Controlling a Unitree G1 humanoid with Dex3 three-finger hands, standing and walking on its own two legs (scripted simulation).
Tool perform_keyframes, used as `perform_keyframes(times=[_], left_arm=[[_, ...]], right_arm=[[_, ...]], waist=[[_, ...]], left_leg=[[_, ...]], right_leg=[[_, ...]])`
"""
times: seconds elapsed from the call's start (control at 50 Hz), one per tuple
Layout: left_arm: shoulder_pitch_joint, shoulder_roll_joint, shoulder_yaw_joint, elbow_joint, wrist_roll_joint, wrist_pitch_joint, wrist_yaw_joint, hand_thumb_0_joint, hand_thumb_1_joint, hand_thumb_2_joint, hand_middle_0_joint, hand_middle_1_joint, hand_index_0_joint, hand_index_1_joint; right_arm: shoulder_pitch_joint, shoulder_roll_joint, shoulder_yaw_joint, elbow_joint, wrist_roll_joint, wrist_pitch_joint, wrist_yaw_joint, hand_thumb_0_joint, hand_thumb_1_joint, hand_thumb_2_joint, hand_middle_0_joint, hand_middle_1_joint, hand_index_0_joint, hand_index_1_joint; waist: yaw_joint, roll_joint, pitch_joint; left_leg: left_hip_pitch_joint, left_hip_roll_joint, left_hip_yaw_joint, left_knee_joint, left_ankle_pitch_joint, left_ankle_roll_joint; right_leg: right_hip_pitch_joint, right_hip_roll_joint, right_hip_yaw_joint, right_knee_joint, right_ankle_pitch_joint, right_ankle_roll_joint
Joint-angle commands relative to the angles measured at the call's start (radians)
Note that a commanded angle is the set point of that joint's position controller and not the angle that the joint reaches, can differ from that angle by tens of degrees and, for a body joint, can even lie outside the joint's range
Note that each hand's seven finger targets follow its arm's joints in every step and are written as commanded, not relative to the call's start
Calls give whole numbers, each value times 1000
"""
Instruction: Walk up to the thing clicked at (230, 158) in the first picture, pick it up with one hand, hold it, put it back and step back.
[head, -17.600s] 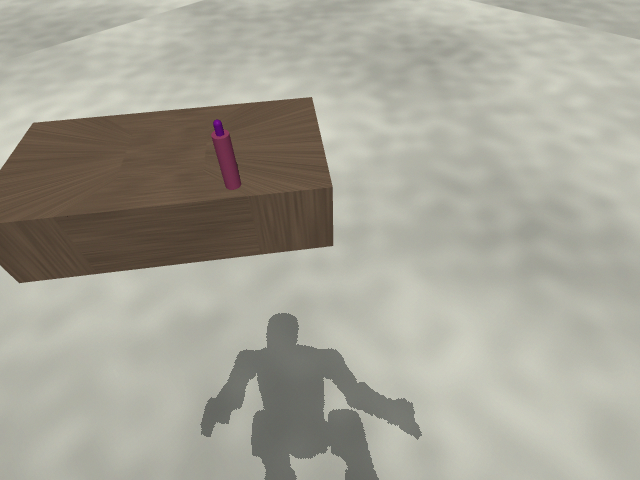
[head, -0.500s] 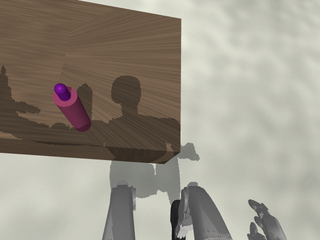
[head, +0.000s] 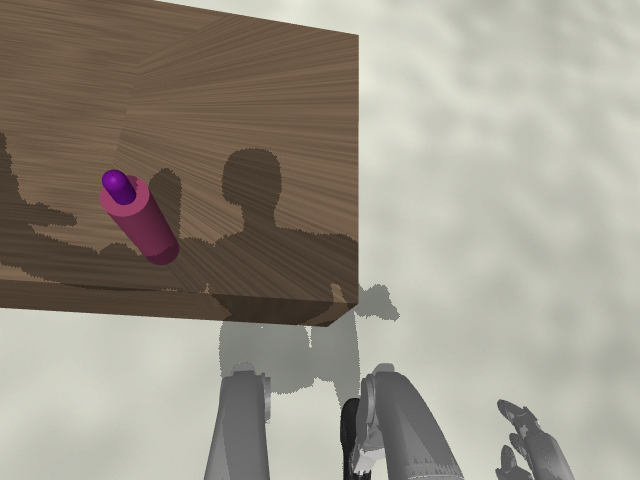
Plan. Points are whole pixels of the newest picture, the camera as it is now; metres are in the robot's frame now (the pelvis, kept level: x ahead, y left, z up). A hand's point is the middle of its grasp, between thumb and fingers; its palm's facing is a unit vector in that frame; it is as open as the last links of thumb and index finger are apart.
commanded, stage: go down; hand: left
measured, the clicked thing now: (142, 220) +0.46 +0.27 -0.16
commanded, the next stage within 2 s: approach in 2.00 s
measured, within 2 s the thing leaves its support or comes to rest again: neither
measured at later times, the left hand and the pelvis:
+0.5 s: hand out of the picture +0.35 +0.48 +0.07, palm faces +0.38 -0.92 +0.01, open 17.7 cm; pelvis +0.00 +0.00 +0.00, yaw +0 degrees
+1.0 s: hand out of the picture +0.35 +0.48 +0.07, palm faces +0.39 -0.92 +0.01, open 17.7 cm; pelvis +0.00 +0.00 +0.01, yaw +0 degrees
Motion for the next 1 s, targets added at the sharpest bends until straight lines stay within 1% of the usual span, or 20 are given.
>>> perform_keyframes(times=[0.0, 0.12, 0.14, 0.18, 0.24, 0.28, 0.3, 0.32, 0.44, 0.46, 0.48, 0.52, 0.62, 0.7, 0.74, 0.78, 0.84, 0.94, 0.96, 0.98], left_arm=[[-154, 453, 53, -219, -41, -58, -7, 0, -611, 92, -40, -93, -44, -94], [-198, 444, 41, -239, -35, -59, 8, 0, -611, 86, -45, -89, -48, -91], [-191, 424, 32, -220, -32, -55, 7, 0, -610, 96, -44, -92, -45, -96], [-188, 447, 45, -225, -27, -55, 15, 0, -611, 100, -45, -95, -46, -99], [-180, 451, 44, -224, -26, -57, 20, 0, -611, 93, -42, -96, -49, -95], [-184, 463, 47, -244, -30, -59, 19, 0, -611, 82, -47, -92, -53, -92], [-151, 445, 51, -206, -32, -54, 18, 0, -611, 84, -46, -92, -50, -94], [-163, 456, 53, -226, -34, -57, 12, 0, -611, 74, -51, -83, -53, -86], [-136, 421, 42, -189, -46, -64, -1, 0, -611, 85, -43, -92, -48, -92], [-163, 444, 51, -219, -45, -70, -1, 0, -611, 71, -45, -86, -53, -84], [-171, 459, 63, -223, -47, -72, -2, 0, -611, 72, -46, -84, -50, -84], [-192, 440, 43, -234, -42, -72, -6, 0, -611, 79, -46, -88, -51, -89], [-205, 464, 47, -246, -30, -58, 10, 0, -611, 93, -43, -99, -49, -99], [-169, 446, 43, -219, -31, -45, 10, 0, -611, 90, -37, -95, -44, -93], [-138, 449, 57, -202, -35, -43, 14, 0, -611, 85, -41, -97, -48, -96], [-161, 458, 60, -228, -36, -48, 13, 0, -611, 85, -46, -96, -50, -97], [-124, 425, 56, -191, -44, -49, 11, 0, -611, 94, -41, -101, -48, -101], [-156, 447, 60, -216, -40, -71, 10, 0, -611, 90, -41, -94, -47, -93], [-162, 446, 54, -210, -41, -76, 7, 0, -611, 87, -34, -91, -46, -86], [-170, 444, 58, -220, -42, -78, 7, 0, -611, 91, -42, -95, -47, -96]], right_arm=[[136, -225, -87, -43, 1, -28, -20, 0, -883, -895, 200, 300, 200, 300], [130, -220, -93, -50, 1, -27, -20, 0, -880, -894, 200, 300, 200, 300], [141, -220, -95, -46, 1, -28, -22, 0, -880, -895, 200, 300, 200, 300], [132, -216, -91, -49, 0, -28, -22, 0, -876, -894, 200, 300, 200, 300], [122, -216, -90, -54, 1, -27, -22, 0, -874, -893, 200, 300, 200, 300], [120, -217, -89, -58, 2, -28, -23, 0, -879, -893, 200, 300, 200, 300], [131, -220, -89, -53, 2, -29, -23, 0, -884, -895, 200, 300, 200, 300], [127, -217, -87, -54, 2, -30, -23, 0, -882, -894, 200, 300, 200, 300], [139, -218, -84, -44, -1, -34, -23, 0, -883, -895, 200, 300, 200, 300], [139, -222, -86, -43, -3, -34, -22, 0, -882, -893, 200, 300, 200, 300], [137, -221, -86, -47, -2, -34, -24, 0, -886, -895, 200, 300, 200, 300], [144, -227, -91, -43, -4, -32, -22, 0, -883, -894, 200, 300, 200, 300], [136, -223, -91, -47, -1, -32, -24, 0, -878, -893, 200, 300, 200, 300], [138, -224, -87, -43, 1, -29, -26, 0, -885, -895, 200, 300, 200, 300], [130, -217, -85, -48, 2, -26, -25, 0, -886, -895, 200, 300, 200, 300], [133, -217, -85, -49, -1, -27, -23, 0, -883, -895, 200, 300, 200, 300], [134, -210, -87, -53, 1, -28, -24, 0, -882, -895, 200, 300, 200, 300], [125, -216, -91, -55, 0, -32, -24, 0, -880, -893, 200, 300, 200, 300], [128, -218, -89, -49, 0, -32, -26, 0, -879, -892, 200, 300, 200, 300], [135, -221, -91, -48, -1, -33, -26, 0, -880, -894, 200, 300, 200, 300]], waist=[[59, 323, -536], [54, 315, -519], [39, 298, -512], [60, 295, -503], [60, 304, -485], [65, 317, -498], [51, 291, -504], [63, 304, -503], [48, 283, -515], [53, 306, -527], [59, 298, -536], [52, 327, -536], [58, 324, -536], [53, 320, -518], [67, 293, -515], [66, 313, -523], [58, 255, -498], [61, 284, -489], [50, 291, -485], [54, 289, -511]], left_leg=[[569, -12, -25, -221, 426, -28], [553, -10, -34, -253, 325, -27], [542, -12, -32, -250, 327, -24], [527, -15, -29, -258, 310, -23], [500, -14, -24, -264, 251, -20], [516, -14, -19, -263, 268, -21], [533, -13, -23, -253, 320, -21], [540, -14, -21, -255, 333, -23], [533, -15, -20, -221, 418, -21], [538, -14, -21, -218, 427, -23], [545, -15, -20, -222, 417, -22], [575, -11, -31, -235, 417, -29], [559, -11, -34, -260, 307, -27], [571, -11, -33, -254, 371, -28], [555, -15, -25, -248, 387, -24], [564, -14, -22, -243, 415, -26], [514, -21, -9, -240, 385, -16], [518, -14, -22, -253, 318, -22], [516, -13, -26, -250, 307, -23], [539, -12, -30, -251, 340, -24]], right_leg=[[110, 43, 15, -109, 183, -70], [121, 42, 20, -120, 141, -68], [128, 42, 19, -125, 148, -67], [140, 42, 22, -131, 139, -68], [138, 43, 27, -128, 115, -65], [155, 43, 30, -134, 123, -66], [146, 44, 22, -132, 149, -66], [143, 46, 22, -133, 147, -67], [132, 43, 18, -119, 194, -68], [126, 41, 19, -112, 195, -69], [133, 43, 20, -116, 189, -69], [112, 40, 17, -112, 178, -70], [136, 43, 21, -121, 136, -66], [122, 45, 16, -122, 161, -67], [144, 45, 16, -132, 173, -66], [149, 42, 18, -129, 187, -68], [180, 45, 21, -147, 188, -67], [141, 43, 24, -136, 139, -67], [131, 42, 24, -129, 137, -66], [129, 42, 21, -126, 150, -67]])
